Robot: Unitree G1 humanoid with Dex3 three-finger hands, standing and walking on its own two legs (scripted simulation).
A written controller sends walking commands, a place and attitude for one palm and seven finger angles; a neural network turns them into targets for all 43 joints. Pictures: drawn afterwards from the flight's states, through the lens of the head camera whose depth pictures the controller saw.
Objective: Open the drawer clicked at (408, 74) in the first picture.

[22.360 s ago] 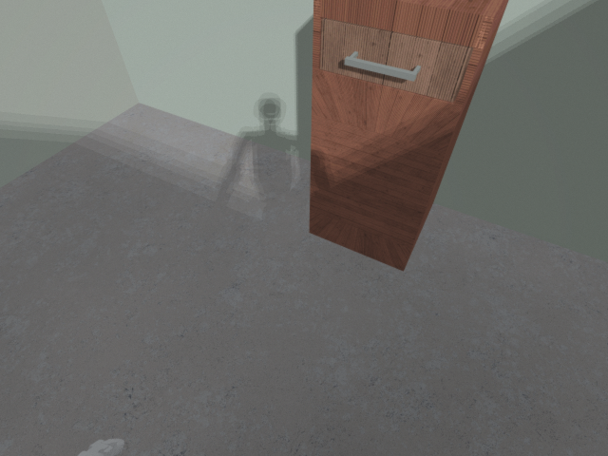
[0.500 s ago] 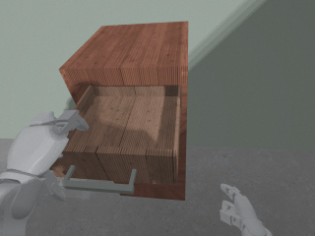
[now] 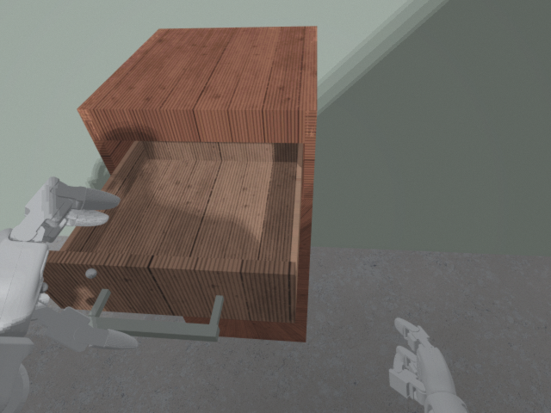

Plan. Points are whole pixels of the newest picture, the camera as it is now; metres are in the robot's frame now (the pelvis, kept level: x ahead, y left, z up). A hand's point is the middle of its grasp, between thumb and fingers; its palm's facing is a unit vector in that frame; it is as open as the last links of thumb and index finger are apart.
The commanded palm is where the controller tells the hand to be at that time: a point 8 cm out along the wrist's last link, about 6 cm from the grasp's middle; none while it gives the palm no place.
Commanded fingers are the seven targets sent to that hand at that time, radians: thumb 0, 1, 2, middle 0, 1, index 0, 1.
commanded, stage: draw the hand back to the body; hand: left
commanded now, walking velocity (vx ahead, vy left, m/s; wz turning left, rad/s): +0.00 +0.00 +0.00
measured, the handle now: (154, 314) +0.23 +0.21 +0.05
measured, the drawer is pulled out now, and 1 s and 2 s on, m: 0.29 0.29 0.29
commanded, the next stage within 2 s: step back with the hand held close in 0.86 s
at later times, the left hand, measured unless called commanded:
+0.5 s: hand (87, 242) +0.22 +0.22 +0.22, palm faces +0.41 -0.80 -0.43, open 10.0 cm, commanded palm +0.16 +0.27 +0.24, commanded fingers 0.00 0.65 0.80 -0.22 -0.46 -0.22 -0.46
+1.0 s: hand (78, 247) +0.21 +0.23 +0.22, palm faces +0.44 -0.80 -0.41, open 7.5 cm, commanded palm +0.15 +0.27 +0.24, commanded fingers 0.00 0.90 0.90 -0.20 -0.30 -0.20 -0.30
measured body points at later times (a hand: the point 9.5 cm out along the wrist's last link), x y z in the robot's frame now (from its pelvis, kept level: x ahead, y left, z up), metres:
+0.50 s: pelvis +0.03 -0.01 +0.00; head +0.02 -0.04 +0.45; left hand +0.19 +0.26 +0.24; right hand +0.22 -0.23 -0.09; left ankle +0.02 +0.11 -0.74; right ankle -0.02 -0.09 -0.74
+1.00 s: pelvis +0.03 -0.01 +0.00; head +0.01 -0.04 +0.45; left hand +0.18 +0.27 +0.24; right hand +0.23 -0.22 -0.08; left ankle +0.02 +0.11 -0.74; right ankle -0.02 -0.09 -0.74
